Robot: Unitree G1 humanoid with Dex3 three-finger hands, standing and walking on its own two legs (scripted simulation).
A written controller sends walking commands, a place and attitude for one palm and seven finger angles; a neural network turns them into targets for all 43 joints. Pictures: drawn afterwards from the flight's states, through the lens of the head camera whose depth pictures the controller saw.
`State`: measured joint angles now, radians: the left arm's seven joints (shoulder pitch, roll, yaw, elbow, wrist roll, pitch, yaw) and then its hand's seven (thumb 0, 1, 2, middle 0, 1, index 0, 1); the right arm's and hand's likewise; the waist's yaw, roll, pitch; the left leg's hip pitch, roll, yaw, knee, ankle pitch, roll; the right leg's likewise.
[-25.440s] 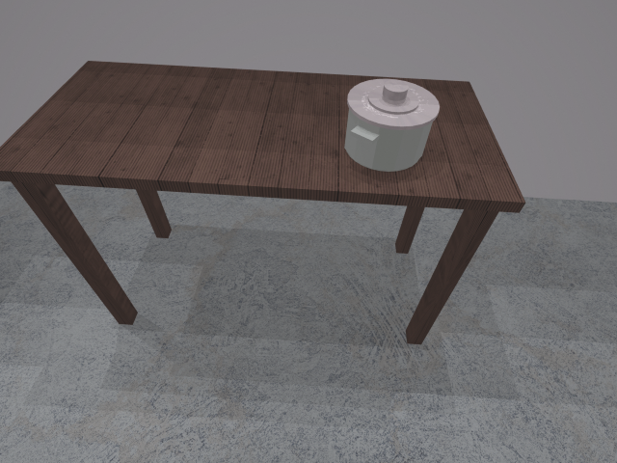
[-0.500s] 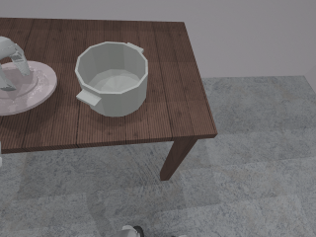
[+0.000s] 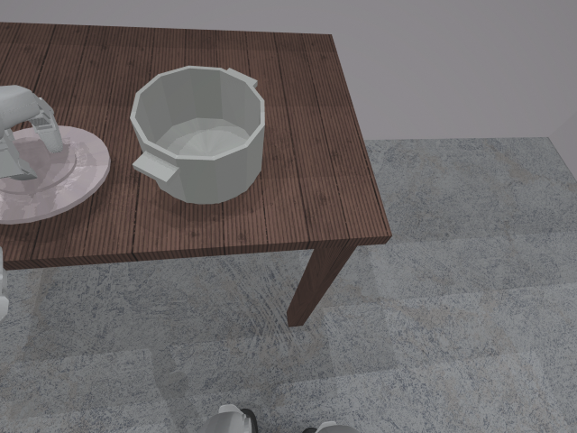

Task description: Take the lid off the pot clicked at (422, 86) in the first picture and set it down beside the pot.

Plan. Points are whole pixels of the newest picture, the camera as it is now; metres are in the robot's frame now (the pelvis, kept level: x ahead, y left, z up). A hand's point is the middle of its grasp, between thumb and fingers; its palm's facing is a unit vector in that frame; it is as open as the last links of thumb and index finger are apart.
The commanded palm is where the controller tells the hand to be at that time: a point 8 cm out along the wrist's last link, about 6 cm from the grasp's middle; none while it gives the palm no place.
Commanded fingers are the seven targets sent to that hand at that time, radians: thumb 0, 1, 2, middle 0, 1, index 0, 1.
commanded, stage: lower the lid onto the table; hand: left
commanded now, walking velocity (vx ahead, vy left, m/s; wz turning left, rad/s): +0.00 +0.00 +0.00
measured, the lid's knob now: (26, 154) +0.49 +0.33 +0.04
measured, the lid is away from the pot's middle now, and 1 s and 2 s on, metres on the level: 0.24 0.25 0.25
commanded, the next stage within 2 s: open the fingers wide in 0.10 s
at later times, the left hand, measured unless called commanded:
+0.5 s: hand (8, 175) +0.44 +0.33 +0.06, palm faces -0.43 -0.11 -0.89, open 7.8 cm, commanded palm +0.48 +0.32 +0.13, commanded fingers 0.00 0.43 0.71 -0.59 -1.05 -0.61 -1.03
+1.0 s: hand (18, 163) +0.45 +0.31 +0.08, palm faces -0.44 -0.10 -0.89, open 9.5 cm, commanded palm +0.49 +0.31 +0.13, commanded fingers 0.00 0.02 0.58 -0.32 -0.91 -0.32 -0.91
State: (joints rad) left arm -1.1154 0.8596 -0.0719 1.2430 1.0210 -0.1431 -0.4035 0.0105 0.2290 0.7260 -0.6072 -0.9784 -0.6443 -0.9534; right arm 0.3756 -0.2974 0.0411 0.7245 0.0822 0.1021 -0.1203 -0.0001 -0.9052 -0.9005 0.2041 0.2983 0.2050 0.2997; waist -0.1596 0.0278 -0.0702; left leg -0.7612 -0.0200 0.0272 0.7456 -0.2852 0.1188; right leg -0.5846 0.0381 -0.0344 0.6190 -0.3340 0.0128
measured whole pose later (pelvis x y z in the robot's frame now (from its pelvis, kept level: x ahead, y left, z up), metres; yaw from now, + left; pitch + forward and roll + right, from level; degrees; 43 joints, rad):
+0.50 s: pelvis +0.00 -0.01 +0.00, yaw +1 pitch +16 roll -5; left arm -0.93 0.83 0.03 1.09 1.04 -0.16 -0.31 0.01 0.28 0.66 -0.57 -1.00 -0.60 -0.98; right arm 0.33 -0.27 0.03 0.68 0.07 0.18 -0.08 0.00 -0.91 -0.90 0.20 0.30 0.20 0.30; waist -0.13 0.03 -0.08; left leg -0.75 -0.02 0.01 0.76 -0.28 0.10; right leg -0.58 0.04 -0.05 0.64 -0.34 0.01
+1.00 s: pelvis -0.01 -0.02 -0.01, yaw +1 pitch +16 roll -5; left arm -1.01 0.85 -0.03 1.13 1.01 -0.14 -0.34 0.00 0.17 0.60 -0.42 -0.97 -0.43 -0.96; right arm 0.34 -0.29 0.03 0.70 0.09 0.17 -0.10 0.00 -0.91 -0.90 0.20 0.30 0.20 0.30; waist -0.13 0.03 -0.07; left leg -0.78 -0.01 0.01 0.79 -0.30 0.09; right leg -0.61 0.05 -0.05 0.70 -0.37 0.00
